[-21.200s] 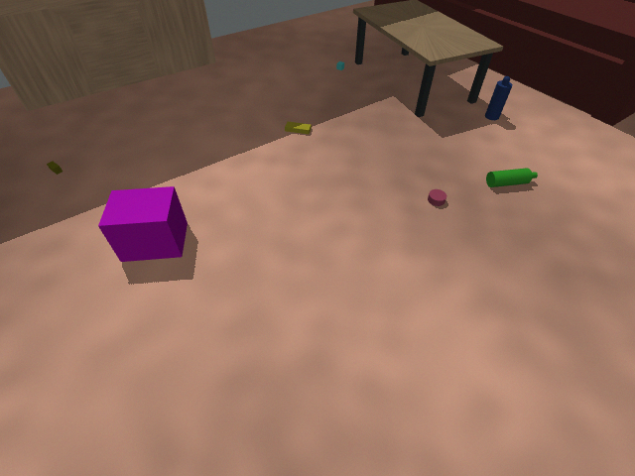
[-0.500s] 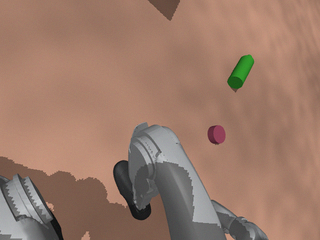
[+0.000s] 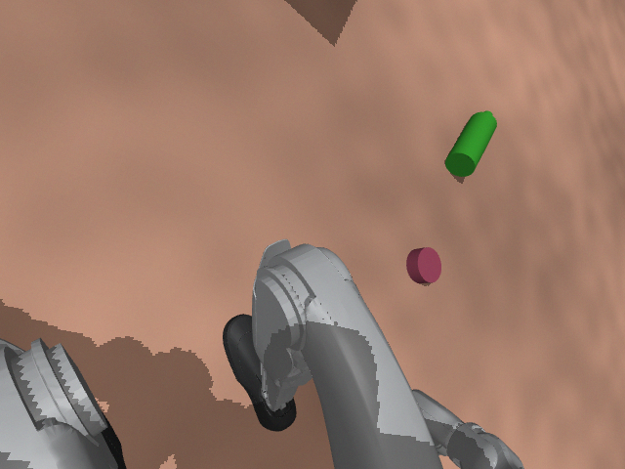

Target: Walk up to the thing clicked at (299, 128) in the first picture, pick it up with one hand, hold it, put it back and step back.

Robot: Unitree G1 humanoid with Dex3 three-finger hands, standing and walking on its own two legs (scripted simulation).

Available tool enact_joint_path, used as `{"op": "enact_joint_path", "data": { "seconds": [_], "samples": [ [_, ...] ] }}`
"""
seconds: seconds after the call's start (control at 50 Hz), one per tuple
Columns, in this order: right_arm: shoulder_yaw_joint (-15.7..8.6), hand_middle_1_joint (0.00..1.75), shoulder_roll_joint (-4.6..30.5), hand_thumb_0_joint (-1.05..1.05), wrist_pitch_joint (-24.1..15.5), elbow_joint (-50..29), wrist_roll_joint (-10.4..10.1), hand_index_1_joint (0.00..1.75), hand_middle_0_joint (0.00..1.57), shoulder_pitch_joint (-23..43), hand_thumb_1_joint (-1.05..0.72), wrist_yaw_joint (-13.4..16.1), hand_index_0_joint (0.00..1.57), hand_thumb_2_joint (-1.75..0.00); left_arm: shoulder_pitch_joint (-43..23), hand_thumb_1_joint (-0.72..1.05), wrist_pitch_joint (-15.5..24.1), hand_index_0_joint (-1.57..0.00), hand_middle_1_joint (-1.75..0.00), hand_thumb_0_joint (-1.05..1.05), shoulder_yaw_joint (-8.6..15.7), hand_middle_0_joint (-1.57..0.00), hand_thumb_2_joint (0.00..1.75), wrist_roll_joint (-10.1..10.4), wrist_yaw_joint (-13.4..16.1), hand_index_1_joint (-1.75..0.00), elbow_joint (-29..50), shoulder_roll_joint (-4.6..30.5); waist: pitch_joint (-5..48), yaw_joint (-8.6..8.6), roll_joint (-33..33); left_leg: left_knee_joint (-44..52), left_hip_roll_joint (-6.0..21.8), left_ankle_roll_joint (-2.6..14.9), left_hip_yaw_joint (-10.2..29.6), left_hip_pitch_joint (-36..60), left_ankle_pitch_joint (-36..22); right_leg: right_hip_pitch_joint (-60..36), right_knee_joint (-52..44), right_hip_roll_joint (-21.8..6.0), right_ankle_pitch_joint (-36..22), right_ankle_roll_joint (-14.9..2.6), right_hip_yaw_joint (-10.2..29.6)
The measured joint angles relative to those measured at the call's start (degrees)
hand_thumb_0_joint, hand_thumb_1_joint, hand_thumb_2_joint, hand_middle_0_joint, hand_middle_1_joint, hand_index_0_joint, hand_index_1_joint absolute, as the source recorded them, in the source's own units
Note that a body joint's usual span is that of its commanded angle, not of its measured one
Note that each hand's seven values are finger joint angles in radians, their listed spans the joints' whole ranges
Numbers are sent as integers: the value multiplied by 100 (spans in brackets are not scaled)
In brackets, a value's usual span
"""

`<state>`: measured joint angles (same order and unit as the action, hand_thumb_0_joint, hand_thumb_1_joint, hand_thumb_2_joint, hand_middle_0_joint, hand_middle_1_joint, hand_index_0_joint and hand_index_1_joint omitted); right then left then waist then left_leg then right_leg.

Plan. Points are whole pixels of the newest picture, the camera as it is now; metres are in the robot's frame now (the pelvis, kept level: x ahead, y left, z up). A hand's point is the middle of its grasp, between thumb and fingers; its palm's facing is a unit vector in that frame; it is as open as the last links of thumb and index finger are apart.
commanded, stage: settle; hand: left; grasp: from above
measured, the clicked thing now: out of the picture +0.45 +0.35 -0.29
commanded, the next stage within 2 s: lift in 0.84 s
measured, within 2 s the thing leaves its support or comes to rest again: leaves its support in 0.24 s
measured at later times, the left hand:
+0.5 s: hand out of the picture +0.43 +0.37 -0.19, palm faces -0.39 -0.14 -0.91, open 8.8 cm
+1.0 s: hand out of the picture +0.43 +0.36 -0.13, palm faces -0.42 -0.13 -0.90, open 8.8 cm
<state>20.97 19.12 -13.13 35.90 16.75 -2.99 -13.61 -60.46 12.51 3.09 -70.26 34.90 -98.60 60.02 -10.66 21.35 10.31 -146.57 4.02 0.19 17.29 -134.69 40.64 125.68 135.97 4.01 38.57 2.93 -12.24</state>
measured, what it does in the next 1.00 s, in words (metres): stands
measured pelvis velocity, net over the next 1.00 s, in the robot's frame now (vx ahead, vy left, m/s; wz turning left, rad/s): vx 0.00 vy -0.01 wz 0.11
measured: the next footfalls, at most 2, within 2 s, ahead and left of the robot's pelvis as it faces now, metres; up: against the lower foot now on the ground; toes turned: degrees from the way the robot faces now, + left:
none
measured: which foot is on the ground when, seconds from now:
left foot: down 0.00-1.00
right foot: down 0.00-1.00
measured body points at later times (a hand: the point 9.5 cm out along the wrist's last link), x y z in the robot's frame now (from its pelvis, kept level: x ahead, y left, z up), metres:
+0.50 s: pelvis +0.01 +0.00 +0.00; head +0.24 +0.13 +0.36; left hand +0.45 +0.37 -0.14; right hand +0.09 -0.25 -0.07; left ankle +0.06 +0.13 -0.27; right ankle +0.12 -0.11 -0.27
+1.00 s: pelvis +0.00 -0.01 +0.02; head +0.22 +0.10 +0.39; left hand +0.45 +0.36 -0.08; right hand +0.09 -0.27 -0.08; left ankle +0.06 +0.13 -0.27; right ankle +0.12 -0.11 -0.27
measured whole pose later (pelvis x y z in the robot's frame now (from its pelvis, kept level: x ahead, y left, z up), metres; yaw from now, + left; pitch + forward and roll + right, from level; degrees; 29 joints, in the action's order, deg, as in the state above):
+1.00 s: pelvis +0.00 -0.01 +0.02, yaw +6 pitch +31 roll -10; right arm 7.5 16.9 -2.8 39.5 8.5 -9.2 -9.4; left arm -55.2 10.6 4.2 -69.1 16.3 -78.3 46.8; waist 0.6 14.5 0.9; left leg -139.9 3.1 -0.1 10.5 -135.0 37.1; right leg 128.2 134.7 1.4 38.2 1.1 -7.3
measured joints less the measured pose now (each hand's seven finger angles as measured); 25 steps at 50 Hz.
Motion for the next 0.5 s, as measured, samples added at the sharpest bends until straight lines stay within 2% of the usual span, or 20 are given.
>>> {"op": "enact_joint_path", "data": {
  "seconds": [0.12, 0.28, 0.34, 0.42, 0.5],
  "samples": [
    [-37, 30, -17, 0, 6, 6, -35, 30, 20, -44, -91, -11, 20, -90, 13, 21, -80, -78, -45, 2, 22, -74, 30, 27, -149, -40, 131, -47, 30, -11, -12, 3, -10, -23, -4, 1, 17, 10, 16, -12, 26, -20, 2],
    [-260, 30, -71, 0, 115, 130, -105, 30, 20, -216, -91, -39, 20, -90, 437, 20, -117, -83, -39, 2, 385, -80, 27, -17, -431, -35, 719, -348, 293, -150, -199, 31, -40, -41, -43, -64, 42, 72, 26, -51, 93, -54, 25],
    [-406, 30, -94, 0, 179, 190, -164, 30, 20, -297, -91, -59, 20, -90, 602, 20, -135, -84, -37, 2, 430, -81, 27, -36, -511, -33, 1002, -470, 454, -222, -298, 50, -52, -44, -94, -96, 42, 113, 49, -76, 124, -69, 62],
    [-679, 30, -117, 0, 252, 269, -288, 30, 20, -394, -91, -75, 20, -90, 719, 21, -209, -85, -34, 2, 422, -82, 26, 16, -664, -30, 1302, -644, 685, -329, -474, 96, -70, -29, -190, -161, 14, 187, 67, -115, 150, -76, 132],
    [-928, 30, -121, 0, 356, 340, -436, 30, 20, -459, -91, -68, 20, -90, 688, 20, -340, -86, -34, 2, 211, -83, 25, 126, -929, -30, 1443, -859, 881, -446, -647, 184, -69, -6, -319, -190, -28, 247, 58, -148, 154, -79, 229]
  ]
}}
